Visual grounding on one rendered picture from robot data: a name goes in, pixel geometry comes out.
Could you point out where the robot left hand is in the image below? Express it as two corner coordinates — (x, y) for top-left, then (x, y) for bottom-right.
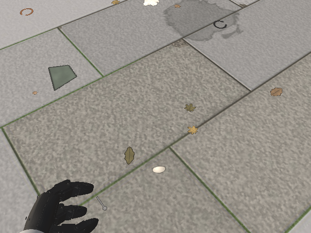
(23, 180), (99, 233)

